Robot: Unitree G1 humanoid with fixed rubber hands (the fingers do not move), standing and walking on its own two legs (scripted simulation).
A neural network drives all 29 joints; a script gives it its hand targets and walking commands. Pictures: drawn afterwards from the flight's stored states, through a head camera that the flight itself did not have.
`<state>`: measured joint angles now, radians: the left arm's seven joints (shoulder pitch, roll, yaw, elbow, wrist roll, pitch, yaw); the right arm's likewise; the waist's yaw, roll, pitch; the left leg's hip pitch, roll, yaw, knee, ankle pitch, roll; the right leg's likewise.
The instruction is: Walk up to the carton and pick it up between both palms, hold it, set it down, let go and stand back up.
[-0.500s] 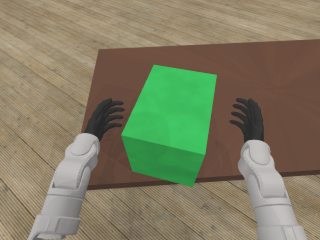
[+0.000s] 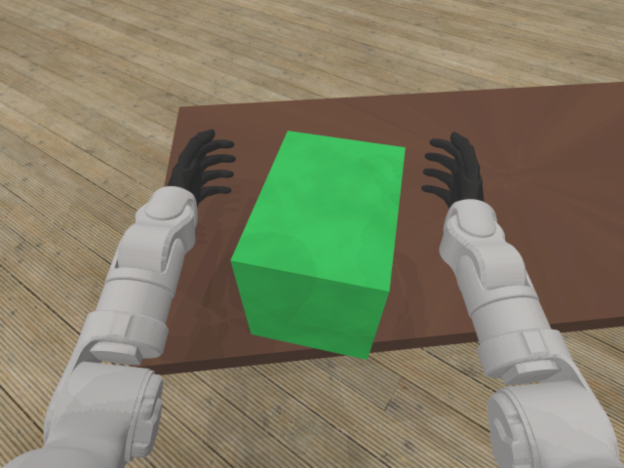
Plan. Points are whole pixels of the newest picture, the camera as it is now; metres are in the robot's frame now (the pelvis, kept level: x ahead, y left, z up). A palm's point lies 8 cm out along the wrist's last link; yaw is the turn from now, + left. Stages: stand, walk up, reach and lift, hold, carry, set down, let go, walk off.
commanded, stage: reach and lift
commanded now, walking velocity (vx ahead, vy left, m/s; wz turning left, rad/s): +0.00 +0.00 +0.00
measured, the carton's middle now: (326, 242) +0.44 -0.02 -0.01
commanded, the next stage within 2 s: none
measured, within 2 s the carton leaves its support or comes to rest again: neither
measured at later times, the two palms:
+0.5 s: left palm (201, 192) +0.45 +0.15 +0.10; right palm (452, 224) +0.39 -0.18 +0.08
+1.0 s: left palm (222, 228) +0.44 +0.13 +0.04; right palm (429, 240) +0.40 -0.17 +0.04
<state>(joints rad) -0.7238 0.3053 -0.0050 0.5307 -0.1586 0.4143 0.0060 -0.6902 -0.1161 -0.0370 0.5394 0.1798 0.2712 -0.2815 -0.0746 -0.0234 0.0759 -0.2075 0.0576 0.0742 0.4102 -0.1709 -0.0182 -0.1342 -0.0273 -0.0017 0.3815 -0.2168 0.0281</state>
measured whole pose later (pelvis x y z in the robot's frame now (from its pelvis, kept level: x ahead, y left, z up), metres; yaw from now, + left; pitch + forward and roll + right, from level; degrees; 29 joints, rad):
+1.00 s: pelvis +0.00 +0.02 -0.02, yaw -1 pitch +16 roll -2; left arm -0.89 0.17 -0.01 1.25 -0.16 -0.20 0.08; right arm -0.83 -0.08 -0.04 1.13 0.18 -0.19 -0.23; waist -0.10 0.04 -0.14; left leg -0.65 0.06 0.07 0.59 -0.21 -0.01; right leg -0.55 -0.03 0.01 0.50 -0.22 0.05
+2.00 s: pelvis +0.01 +0.01 -0.01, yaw -1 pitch +12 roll -2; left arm -0.85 0.07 0.24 1.36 0.14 -0.38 0.02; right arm -0.70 0.10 -0.53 1.09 -0.22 -0.32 -0.21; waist -0.06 0.00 -0.14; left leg -0.51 0.06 0.07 0.52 -0.21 0.00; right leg -0.42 -0.02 0.00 0.43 -0.22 0.05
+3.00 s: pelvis +0.01 +0.01 -0.01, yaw -1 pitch +12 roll -2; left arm -0.84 0.06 0.24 1.36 0.15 -0.43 0.02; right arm -0.69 0.09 -0.53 1.14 -0.22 -0.44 -0.22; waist -0.06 0.00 -0.13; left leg -0.50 0.06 0.07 0.49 -0.19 0.00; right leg -0.40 -0.02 0.00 0.40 -0.20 0.05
